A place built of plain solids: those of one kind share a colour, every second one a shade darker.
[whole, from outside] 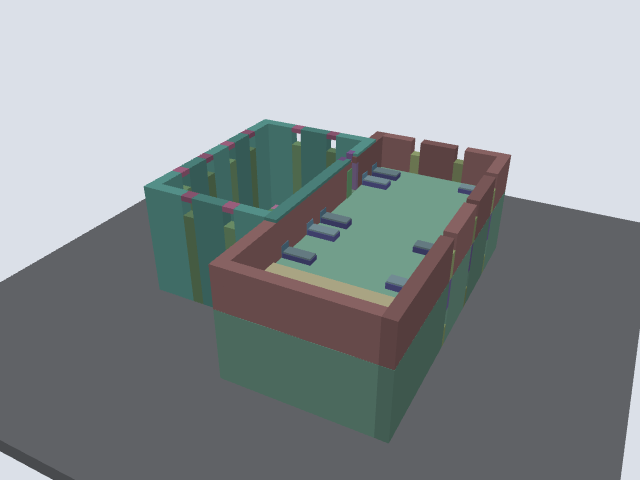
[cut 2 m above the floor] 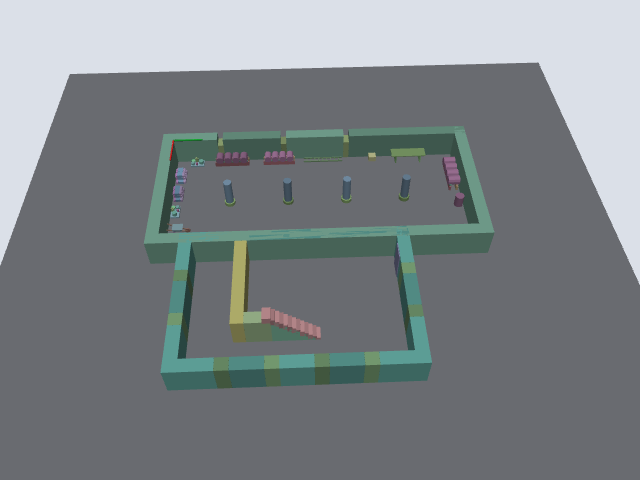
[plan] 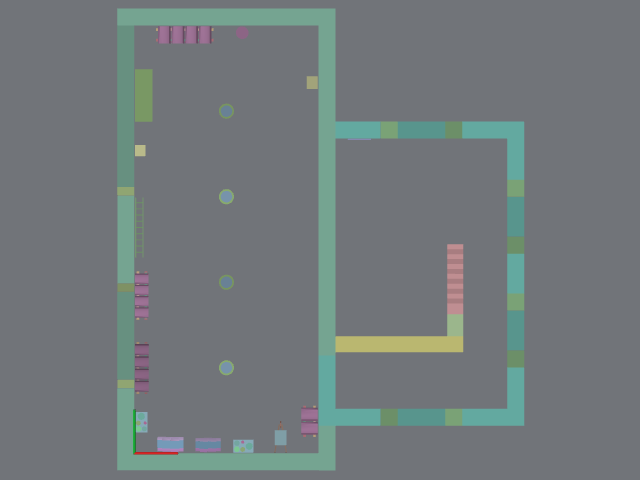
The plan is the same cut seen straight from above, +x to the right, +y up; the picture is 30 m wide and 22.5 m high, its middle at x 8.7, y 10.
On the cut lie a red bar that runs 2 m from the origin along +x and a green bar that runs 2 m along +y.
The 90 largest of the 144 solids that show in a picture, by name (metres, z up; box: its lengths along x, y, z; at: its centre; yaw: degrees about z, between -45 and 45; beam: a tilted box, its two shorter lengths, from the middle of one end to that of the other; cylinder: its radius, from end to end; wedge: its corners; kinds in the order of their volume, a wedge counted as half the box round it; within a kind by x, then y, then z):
{
 "wall_vestibule_1": {"box": [0.8, 3.29, 8.1], "at": [9.03, 2.94, 3.75]},
 "wall_vestibule_2": {"box": [0.8, 9.92, 8.1], "at": [9.03, 10.6, 3.75]},
 "wall_vestibule_3": {"box": [2.91, 0.8, 8.1], "at": [10.09, 1.69, 3.75]},
 "wall_vestibule_4": {"box": [2.91, 0.8, 8.1], "at": [10.09, 15.15, 3.75]},
 "wall_vestibule_5": {"box": [2.23, 0.8, 8.1], "at": [13.46, 1.69, 3.75]},
 "wall_vestibule_6": {"box": [2.23, 0.8, 8.1], "at": [13.46, 15.15, 3.75]},
 "wall_vestibule_7": {"box": [2.91, 0.8, 8.1], "at": [16.82, 1.69, 3.75]},
 "wall_vestibule_8": {"box": [2.91, 0.8, 8.1], "at": [16.82, 15.15, 3.75]},
 "wall_vestibule_9": {"box": [0.8, 2.73, 8.1], "at": [17.88, 2.66, 3.75]},
 "wall_vestibule_10": {"box": [0.8, 1.87, 8.1], "at": [17.88, 5.76, 3.75]},
 "wall_vestibule_11": {"box": [0.8, 1.87, 8.1], "at": [17.88, 8.42, 3.75]},
 "wall_vestibule_12": {"box": [0.8, 1.87, 8.1], "at": [17.88, 11.09, 3.75]},
 "wall_vestibule_13": {"box": [0.8, 2.73, 8.1], "at": [17.88, 14.19, 3.75]},
 "wall_undercroft_1": {"box": [0.8, 3.86, 5.09], "at": [-0.4, 1.13, 2.25]},
 "wall_undercroft_2": {"box": [0.8, 4.11, 5.09], "at": [-0.4, 5.51, 2.25]},
 "wall_undercroft_3": {"box": [0.8, 4.11, 5.09], "at": [-0.4, 10.03, 2.25]},
 "wall_undercroft_4": {"box": [0.8, 8.37, 5.09], "at": [-0.4, 16.67, 2.25]},
 "wall_undercroft_5": {"box": [10.23, 0.8, 5.09], "at": [4.32, -0.4, 2.25]},
 "wall_undercroft_6": {"box": [10.23, 0.8, 5.09], "at": [4.32, 20.45, 2.25]},
 "wall_undercroft_7": {"box": [0.8, 21.65, 5.09], "at": [9.03, 10.03, 2.25]},
 "wall_dorter_1": {"box": [0.8, 3.78, 2.8], "at": [-0.4, 1.09, 6.2]},
 "wall_dorter_2": {"box": [0.8, 3.96, 2.8], "at": [-0.4, 5.51, 6.2]},
 "wall_dorter_3": {"box": [0.8, 3.96, 2.8], "at": [-0.4, 10.03, 6.2]},
 "wall_dorter_4": {"box": [0.8, 8.29, 2.8], "at": [-0.4, 16.7, 6.2]},
 "wall_dorter_5": {"box": [3.11, 0.8, 2.8], "at": [0.75, -0.4, 6.2]},
 "wall_dorter_6": {"box": [2.62, 0.8, 2.8], "at": [4.32, -0.4, 6.2]},
 "wall_dorter_7": {"box": [10.23, 0.8, 2.8], "at": [4.32, 20.45, 6.2]},
 "wall_dorter_8": {"box": [3.11, 0.8, 2.8], "at": [7.88, -0.4, 6.2]},
 "wall_dorter_9": {"box": [0.8, 5.53, 2.8], "at": [9.03, 1.97, 6.2]},
 "wall_dorter_10": {"box": [0.8, 15.36, 2.8], "at": [9.03, 13.17, 6.2]},
 "floor_dorter_1": {"box": [8.63, 20.05, 0.4], "at": [4.32, 10.03, 4.9]},
 "wall_vestibule_under_light_1": {"box": [0.8, 0.8, 6.75], "at": [11.94, 1.69, 3.08]},
 "wall_vestibule_under_light_2": {"box": [0.8, 0.8, 6.75], "at": [11.94, 15.15, 3.08]},
 "wall_vestibule_under_light_3": {"box": [0.8, 0.8, 6.75], "at": [14.97, 1.69, 3.08]},
 "wall_vestibule_under_light_4": {"box": [0.8, 0.8, 6.75], "at": [14.97, 15.15, 3.08]},
 "wall_vestibule_under_light_5": {"box": [0.8, 0.8, 6.75], "at": [17.88, 4.43, 3.08]},
 "wall_vestibule_under_light_6": {"box": [0.8, 0.8, 6.75], "at": [17.88, 7.09, 3.08]},
 "wall_vestibule_under_light_7": {"box": [0.8, 0.8, 6.75], "at": [17.88, 9.76, 3.08]},
 "wall_vestibule_under_light_8": {"box": [0.8, 0.8, 6.75], "at": [17.88, 12.42, 3.08]},
 "mass_under_upper_1": {"box": [5.99, 0.76, 2.37], "at": [12.42, 5.11, 0.89]},
 "floor_dais_1": {"box": [8.63, 4.01, 0.16], "at": [4.32, 18.05, 5.18]},
 "bed_frame_dorter_1": {"box": [1.96, 0.82, 0.38], "at": [1.01, 14.89, 5.29]},
 "bed_frame_dorter_2": {"box": [1.98, 0.77, 0.37], "at": [1.02, 10.57, 5.28]},
 "bed_frame_dorter_3": {"box": [2.0, 0.76, 0.31], "at": [1.03, 1.34, 5.25]},
 "bed_frame_dorter_4": {"box": [1.97, 0.88, 0.32], "at": [7.62, 1.51, 5.26]},
 "bed_frame_dorter_5": {"box": [1.91, 0.81, 0.36], "at": [7.64, 11.68, 5.28]},
 "bed_frame_dorter_6": {"box": [1.92, 0.78, 0.31], "at": [7.64, 14.76, 5.26]},
 "bed_frame_dorter_7": {"box": [1.89, 0.89, 0.35], "at": [7.65, 3.27, 5.27]},
 "bed_frame_dorter_8": {"box": [1.89, 0.81, 0.36], "at": [7.65, 9.87, 5.28]},
 "wall_dorter_under_light_1": {"box": [0.8, 0.55, 1.75], "at": [-0.4, 7.77, 5.67]},
 "wall_dorter_under_light_2": {"box": [0.8, 0.55, 1.75], "at": [-0.4, 12.28, 5.67]},
 "wall_dorter_under_light_3": {"box": [0.7, 0.8, 1.75], "at": [2.66, -0.4, 5.67]},
 "wall_dorter_under_light_4": {"box": [0.7, 0.8, 1.75], "at": [5.97, -0.4, 5.67]},
 "fill_under_steps_1": {"wedge": [[14.66, 7.0, -0.3], [14.66, 7.0, 2.15], [14.66, 10.04, -0.3], [14.66, 10.04, -0.24], [15.42, 7.0, -0.3], [15.42, 7.0, 2.15], [15.42, 10.04, -0.3], [15.42, 10.04, -0.24]]},
 "mass_under_head_1": {"box": [0.76, 1.52, 2.37], "at": [15.04, 6.25, 0.89]},
 "pier_undercroft_1": {"cylinder": 0.27, "from": [4.32, 4.01, 0.24], "to": [4.32, 4.01, 2.82]},
 "pier_undercroft_2": {"cylinder": 0.27, "from": [4.32, 8.02, 0.23], "to": [4.32, 8.02, 2.82]},
 "pier_undercroft_3": {"cylinder": 0.27, "from": [4.32, 12.03, 0.26], "to": [4.32, 12.03, 2.82]},
 "pier_undercroft_4": {"cylinder": 0.27, "from": [4.32, 16.04, 0.29], "to": [4.32, 16.04, 2.82]},
 "wall_vestibule_over_light_1": {"box": [0.8, 0.8, 0.35], "at": [11.94, 1.69, 7.62]},
 "wall_vestibule_over_light_2": {"box": [0.8, 0.8, 0.35], "at": [11.94, 15.15, 7.62]},
 "wall_vestibule_over_light_3": {"box": [0.8, 0.8, 0.35], "at": [14.97, 1.69, 7.62]},
 "wall_vestibule_over_light_4": {"box": [0.8, 0.8, 0.35], "at": [14.97, 15.15, 7.62]},
 "wall_vestibule_over_light_5": {"box": [0.8, 0.8, 0.35], "at": [17.88, 4.43, 7.62]},
 "wall_vestibule_over_light_6": {"box": [0.8, 0.8, 0.35], "at": [17.88, 7.09, 7.62]},
 "wall_vestibule_over_light_7": {"box": [0.8, 0.8, 0.35], "at": [17.88, 9.76, 7.62]},
 "wall_vestibule_over_light_8": {"box": [0.8, 0.8, 0.35], "at": [17.88, 12.42, 7.62]},
 "wall_undercroft_under_light_1": {"box": [0.8, 0.4, 1.75], "at": [-0.4, 3.26, 0.57]},
 "wall_undercroft_under_light_2": {"box": [0.8, 0.4, 1.75], "at": [-0.4, 7.77, 0.57]},
 "wall_undercroft_under_light_3": {"box": [0.8, 0.4, 1.75], "at": [-0.4, 12.28, 0.57]},
 "bed_pallet_dorter_1": {"box": [1.84, 0.76, 0.11], "at": [1.04, 14.89, 5.53]},
 "bed_pallet_dorter_2": {"box": [1.86, 0.71, 0.11], "at": [1.05, 10.57, 5.52]},
 "bed_pallet_dorter_3": {"box": [1.88, 0.7, 0.11], "at": [1.06, 1.34, 5.46]},
 "bed_pallet_dorter_4": {"box": [1.85, 0.82, 0.11], "at": [7.59, 1.51, 5.48]},
 "bed_pallet_dorter_5": {"box": [1.79, 0.75, 0.11], "at": [7.61, 11.68, 5.52]},
 "bed_pallet_dorter_6": {"box": [1.8, 0.72, 0.11], "at": [7.61, 14.76, 5.47]},
 "bed_pallet_dorter_7": {"box": [1.77, 0.83, 0.11], "at": [7.62, 3.27, 5.5]},
 "bed_pallet_dorter_8": {"box": [1.77, 0.75, 0.11], "at": [7.62, 9.87, 5.51]},
 "wall_wallhead_1": {"box": [0.45, 0.6, 3.0], "at": [9.21, 4.43, 6.3]},
 "wall_undercroft_over_light_1": {"box": [0.8, 0.4, 2.07], "at": [-0.4, 12.28, 3.76]},
 "jamb_wall_head_1": {"box": [0.8, 0.35, 2.05], "at": [9.03, 4.56, 6.12]},
 "crate_undercroft_1": {"box": [0.49, 0.53, 0.45], "at": [0.27, 14.19, 0.18]},
 "crate_undercroft_2": {"box": [0.52, 0.59, 0.52], "at": [8.34, 17.38, 0.21]},
 "stillage_front_undercroft_1": {"box": [0.13, 2.27, 0.4], "at": [0.53, 7.4, 0.15]},
 "stillage_front_undercroft_2": {"box": [0.13, 2.44, 0.4], "at": [0.54, 4.0, 0.15]},
 "cask_undercroft_1": {"cylinder": 0.3, "from": [5.06, 19.71, 0.0], "to": [5.06, 19.71, 0.83]},
 "pier_undercroft_base_1": {"cylinder": 0.35, "from": [4.32, 12.03, 0.0], "to": [4.32, 12.03, 0.26]},
 "pier_undercroft_base_2": {"cylinder": 0.35, "from": [4.32, 16.04, 0.0], "to": [4.32, 16.04, 0.29]},
 "door_leaf_far_1": {"box": [1.1, 0.06, 2.15], "at": [10.55, 14.72, 1.02]},
 "table_top_undercroft_1": {"box": [0.82, 2.46, 0.06], "at": [0.44, 16.78, 0.69]}
}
